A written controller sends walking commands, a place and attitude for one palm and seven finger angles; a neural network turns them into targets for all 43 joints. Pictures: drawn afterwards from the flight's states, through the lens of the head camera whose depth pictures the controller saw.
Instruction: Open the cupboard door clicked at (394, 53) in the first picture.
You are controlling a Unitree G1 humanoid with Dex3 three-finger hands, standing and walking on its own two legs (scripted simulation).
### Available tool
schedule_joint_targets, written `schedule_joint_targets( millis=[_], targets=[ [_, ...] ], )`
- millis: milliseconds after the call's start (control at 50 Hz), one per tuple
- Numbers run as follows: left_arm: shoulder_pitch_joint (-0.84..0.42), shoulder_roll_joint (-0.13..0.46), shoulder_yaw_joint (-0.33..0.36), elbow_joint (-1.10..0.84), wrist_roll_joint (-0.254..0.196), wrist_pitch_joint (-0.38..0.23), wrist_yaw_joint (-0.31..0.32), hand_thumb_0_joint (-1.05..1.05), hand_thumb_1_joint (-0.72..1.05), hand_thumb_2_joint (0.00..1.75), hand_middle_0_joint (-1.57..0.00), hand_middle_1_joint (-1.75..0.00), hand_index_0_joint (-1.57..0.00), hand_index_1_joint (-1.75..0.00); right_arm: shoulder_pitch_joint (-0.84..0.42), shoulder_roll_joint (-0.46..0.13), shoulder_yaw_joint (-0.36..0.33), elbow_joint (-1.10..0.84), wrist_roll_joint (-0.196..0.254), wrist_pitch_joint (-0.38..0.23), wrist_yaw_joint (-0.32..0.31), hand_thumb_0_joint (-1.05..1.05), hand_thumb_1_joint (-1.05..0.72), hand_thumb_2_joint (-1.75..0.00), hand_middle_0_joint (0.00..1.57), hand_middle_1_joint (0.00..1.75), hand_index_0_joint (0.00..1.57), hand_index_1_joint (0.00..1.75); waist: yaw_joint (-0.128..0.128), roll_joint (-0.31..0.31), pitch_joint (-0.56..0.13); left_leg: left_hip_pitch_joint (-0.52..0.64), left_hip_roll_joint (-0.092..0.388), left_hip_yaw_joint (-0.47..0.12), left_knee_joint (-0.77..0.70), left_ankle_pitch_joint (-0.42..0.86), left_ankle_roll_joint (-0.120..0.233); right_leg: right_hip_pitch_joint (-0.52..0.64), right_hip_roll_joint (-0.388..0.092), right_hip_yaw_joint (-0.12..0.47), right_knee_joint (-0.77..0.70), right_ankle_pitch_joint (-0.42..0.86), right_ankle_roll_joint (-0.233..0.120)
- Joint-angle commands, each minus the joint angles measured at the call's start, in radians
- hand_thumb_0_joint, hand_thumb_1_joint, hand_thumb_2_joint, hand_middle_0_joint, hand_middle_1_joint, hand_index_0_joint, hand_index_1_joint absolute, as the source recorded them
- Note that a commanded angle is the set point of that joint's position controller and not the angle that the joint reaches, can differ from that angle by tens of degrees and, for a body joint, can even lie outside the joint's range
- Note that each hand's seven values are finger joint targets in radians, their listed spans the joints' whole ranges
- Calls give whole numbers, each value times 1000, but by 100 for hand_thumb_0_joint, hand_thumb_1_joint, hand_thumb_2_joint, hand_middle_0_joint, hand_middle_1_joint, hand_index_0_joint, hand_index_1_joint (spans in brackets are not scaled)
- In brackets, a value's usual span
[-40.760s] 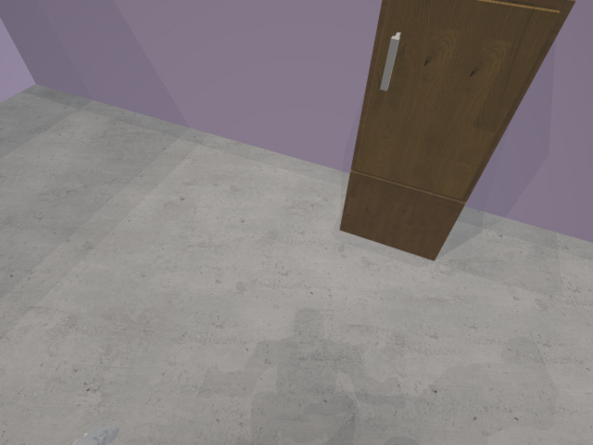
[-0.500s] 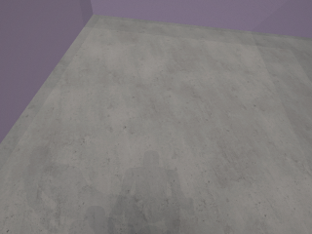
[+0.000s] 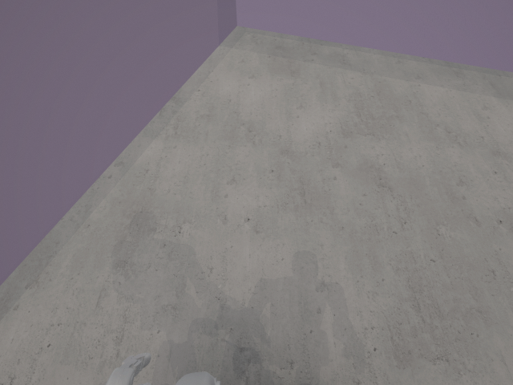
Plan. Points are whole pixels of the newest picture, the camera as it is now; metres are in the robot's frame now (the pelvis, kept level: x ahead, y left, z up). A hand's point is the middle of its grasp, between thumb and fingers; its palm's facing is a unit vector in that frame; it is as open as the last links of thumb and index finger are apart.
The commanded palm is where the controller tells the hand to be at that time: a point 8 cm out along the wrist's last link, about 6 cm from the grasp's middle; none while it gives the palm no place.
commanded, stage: turn to face it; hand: left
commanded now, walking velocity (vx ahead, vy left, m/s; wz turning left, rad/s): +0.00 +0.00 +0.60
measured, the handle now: out of the picture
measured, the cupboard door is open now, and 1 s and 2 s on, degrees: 41 41 41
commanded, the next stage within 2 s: none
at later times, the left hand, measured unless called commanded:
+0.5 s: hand out of the picture +0.04 +0.21 -0.17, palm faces +0.32 -0.89 -0.31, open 7.4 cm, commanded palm none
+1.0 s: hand out of the picture +0.01 +0.20 -0.17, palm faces +0.59 -0.77 -0.24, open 7.4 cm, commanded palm none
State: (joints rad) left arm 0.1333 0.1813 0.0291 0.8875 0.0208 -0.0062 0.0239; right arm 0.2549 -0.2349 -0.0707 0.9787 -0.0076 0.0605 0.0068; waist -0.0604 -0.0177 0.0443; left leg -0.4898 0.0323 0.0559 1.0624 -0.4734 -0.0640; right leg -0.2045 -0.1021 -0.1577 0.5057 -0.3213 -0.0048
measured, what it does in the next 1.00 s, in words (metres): steps on the spot, turning left: left foot, then right foot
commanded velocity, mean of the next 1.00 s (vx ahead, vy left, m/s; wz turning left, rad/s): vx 0.00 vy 0.00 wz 0.60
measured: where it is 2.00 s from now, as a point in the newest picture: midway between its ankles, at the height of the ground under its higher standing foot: outside the picture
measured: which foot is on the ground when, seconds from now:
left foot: up 0.00-0.16, down 0.18-0.48, up 0.50-0.78, down 0.80-1.00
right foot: down 0.00-0.16, up 0.18-0.46, down 0.48-0.80, up 0.82-1.00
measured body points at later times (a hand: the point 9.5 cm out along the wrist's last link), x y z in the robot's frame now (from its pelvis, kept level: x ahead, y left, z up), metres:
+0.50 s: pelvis +0.04 -0.03 -0.02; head +0.08 -0.03 +0.43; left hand +0.03 +0.26 -0.15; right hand +0.22 -0.24 -0.16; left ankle +0.03 +0.13 -0.73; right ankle +0.10 -0.15 -0.75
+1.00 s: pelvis +0.06 -0.03 -0.01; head +0.09 +0.02 +0.44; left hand -0.02 +0.24 -0.16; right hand +0.28 -0.19 -0.14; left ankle +0.00 +0.07 -0.74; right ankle +0.13 -0.16 -0.67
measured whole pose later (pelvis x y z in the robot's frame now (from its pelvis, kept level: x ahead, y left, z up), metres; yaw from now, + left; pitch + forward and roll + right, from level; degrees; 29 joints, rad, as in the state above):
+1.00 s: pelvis +0.06 -0.03 -0.01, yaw +36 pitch +2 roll +0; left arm 0.16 0.26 0.07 0.88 0.02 0.06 0.01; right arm 0.18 -0.20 -0.04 0.90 -0.02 0.02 0.00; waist -0.01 -0.04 0.08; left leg -0.31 0.00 -0.01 0.54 -0.26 0.01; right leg -0.49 -0.09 -0.04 1.05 -0.44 0.08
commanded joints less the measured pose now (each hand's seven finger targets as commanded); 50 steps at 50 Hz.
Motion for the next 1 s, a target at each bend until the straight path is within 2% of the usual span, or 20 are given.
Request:
schedule_joint_targets(
  millis=[0, 60, 120, 140, 160, 200, 260, 360, 420, 440, 460, 480, 540, 660, 740, 760, 780, 800, 880, 980],
  targets=[
    [92, 206, 64, -36, 6, -13, 9, 0, 90, 90, -20, -30, -20, -30, -69, -19, 3, -107, -3, -19, 18, 0, -90, -90, 20, 30, 20, 30, 69, -180, -30, 0, 6, 50, -191, 46, 1, 97, -232, 53, -87, 706, -96],
    [116, 228, 72, -35, 8, -11, 5, 0, 90, 90, -20, -30, -20, -30, -99, -35, 2, -139, -3, -27, 20, 0, -90, -90, 20, 30, 20, 30, 72, -192, -64, 58, -18, 80, -345, 78, 21, 139, -243, 37, -11, 750, -84],
    [100, 218, 70, -50, -6, -8, -4, 0, 90, 90, -20, -30, -20, -30, 32, -130, -24, -120, -14, -38, 16, 0, -90, -90, 20, 30, 20, 30, -16, -41, -181, 408, 18, 25, -602, 410, 61, -27, -201, -31, 286, 553, 2],
    [88, 149, 54, -90, -16, -3, -14, 0, 90, 90, -20, -30, -20, -30, 108, -262, -58, -116, -23, -48, 9, 0, -90, -90, 20, 30, 20, 30, -59, 275, -232, 572, 314, -376, -641, 764, 210, -323, -46, -46, 538, -144, 83],
    [39, 144, 46, -127, -10, 9, -9, 0, 90, 90, -20, -30, -20, -30, 155, -316, -66, -104, -12, -42, -2, 0, -90, -90, 20, 30, 20, 30, -75, 288, -272, 576, 431, -512, -650, 952, 324, -408, -4, 87, 694, -365, 84],
    [12, 158, 54, -129, 0, 19, -4, 0, 90, 90, -20, -30, -20, -30, 60, -274, -55, -132, -14, -49, -13, 0, -90, -90, 20, 30, 20, 30, -38, 167, -181, 430, 371, -433, -691, 607, 307, -439, -29, 145, 729, -260, 81],
    [69, 162, 61, -80, 2, 33, -15, 0, 90, 90, -20, -30, -20, -30, -96, -213, -32, -164, -17, -48, -22, 0, -90, -90, 20, 30, 20, 30, 37, 231, -68, 261, 228, -281, -703, 483, 219, -370, -12, 157, 648, -131, 88],
    [115, 144, 55, -71, -3, 31, -21, 0, 90, 90, -20, -30, -20, -30, -134, -233, -42, -176, -22, -36, -14, 0, -90, -90, 20, 30, 20, 30, 53, 192, -78, 175, 172, -293, -687, 315, 199, -177, 60, 97, 320, -132, 80],
    [237, 172, 65, -49, 0, 16, -18, 0, 90, 90, -20, -30, -20, -30, -199, -217, -47, -198, -12, -22, -8, 0, -90, -90, 20, 30, 20, 30, 116, 146, -77, 7, 104, -277, -593, 155, 144, 50, 77, 79, 51, 35, 71],
    [266, 226, 79, -49, 10, 5, -10, 0, 90, 90, -20, -30, -20, -30, -194, -157, -40, -211, -4, -20, -4, 0, -90, -90, 20, 30, 20, 30, 134, -35, -72, -110, 1, -197, -418, 48, 88, 131, -63, 232, -137, -64, 31],
    [251, 325, 94, -68, 22, 0, -1, 0, 90, 90, -20, -30, -20, -30, -191, -80, -30, -235, -1, -21, 3, 0, -90, -90, 20, 30, 20, 30, 147, -363, -59, -203, -122, -61, -92, -128, 24, 99, -354, 587, -304, -115, -79],
    [206, 318, 83, -85, 9, 1, 5, 0, 90, 90, -20, -30, -20, -30, -203, -135, -36, -234, -8, -20, 9, 0, -90, -90, 20, 30, 20, 30, 129, -307, -46, -150, -47, -130, 114, -131, 43, -34, -403, 585, -314, -107, -135],
    [50, 213, 63, -120, 10, 1, 8, 0, 90, 90, -20, -30, -20, -30, -147, -105, -37, -178, -11, -8, 23, 0, -90, -90, 20, 30, 20, 30, 40, -238, -20, -95, 7, -90, 206, 25, 24, -89, -245, 300, -224, 92, -97],
    [180, 235, 76, -68, 13, -9, 9, 0, 90, 90, -20, -30, -20, -30, -201, -26, -1, -174, 3, -26, 28, 0, -90, -90, 20, 30, 20, 30, 112, -167, -92, 2, -21, 42, -273, -2, 7, 178, -250, 109, -54, 634, -100],
    [154, 238, 86, -61, -3, -2, -2, 0, 90, 90, -20, -30, -20, -30, -80, -70, -12, -148, -2, -39, 22, 0, -90, -90, 20, 30, 20, 30, 52, -119, -141, 253, -35, 44, -614, 251, 34, 89, -230, 15, 125, 560, -18],
    [147, 200, 80, -82, -11, 3, -6, 0, 90, 90, -20, -30, -20, -30, -15, -149, -32, -135, -8, -48, 17, 0, -90, -90, 20, 30, 20, 30, 16, 54, -189, 435, 97, -124, -676, 465, 87, -88, -171, -25, 295, 338, 38],
    [93, 123, 54, -127, -16, 8, -12, 0, 90, 90, -20, -30, -20, -30, 59, -261, -63, -126, -14, -50, 5, 0, -90, -90, 20, 30, 20, 30, -30, 349, -186, 542, 370, -489, -692, 871, 244, -390, -30, -13, 518, -310, 109],
    [19, 145, 50, -149, -6, 23, -5, 0, 90, 90, -20, -30, -20, -30, 113, -276, -64, -99, -13, -40, -5, 0, -90, -90, 20, 30, 20, 30, -51, 243, -200, 527, 409, -474, -663, 922, 317, -422, -29, 114, 628, -332, 89],
    [13, 144, 59, -103, -3, 30, -9, 0, 90, 90, -20, -30, -20, -30, -30, -182, -34, -128, -16, -53, -29, 0, -90, -90, 20, 30, 20, 30, 21, 220, -96, 364, 233, -314, -679, 729, 235, -403, -16, 171, 660, -123, 87],
    [11, 127, 54, -98, -9, 33, -14, 0, 90, 90, -20, -30, -20, -30, -43, -192, -38, -130, -21, -49, -26, 0, -90, -90, 20, 30, 20, 30, 34, 174, -94, 312, 190, -310, -680, 609, 221, -269, 36, 139, 417, -119, 87]
  ],
)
